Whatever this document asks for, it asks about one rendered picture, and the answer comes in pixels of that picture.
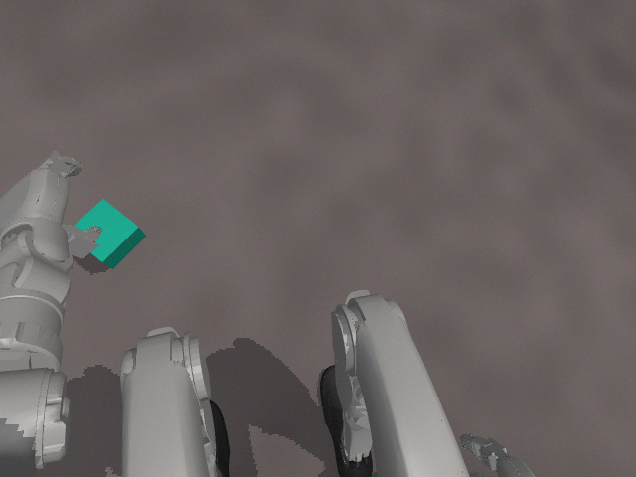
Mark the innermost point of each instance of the right robot hand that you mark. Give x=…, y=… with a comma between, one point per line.
x=495, y=457

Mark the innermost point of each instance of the right robot foot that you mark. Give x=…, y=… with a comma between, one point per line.
x=332, y=411

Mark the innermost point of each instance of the small box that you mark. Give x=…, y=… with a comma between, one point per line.
x=119, y=235

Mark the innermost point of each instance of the left robot arm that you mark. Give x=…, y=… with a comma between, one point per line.
x=34, y=285

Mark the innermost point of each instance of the left robot hand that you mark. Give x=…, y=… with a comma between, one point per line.
x=43, y=193

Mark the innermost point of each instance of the left robot foot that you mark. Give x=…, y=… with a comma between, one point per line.
x=222, y=443

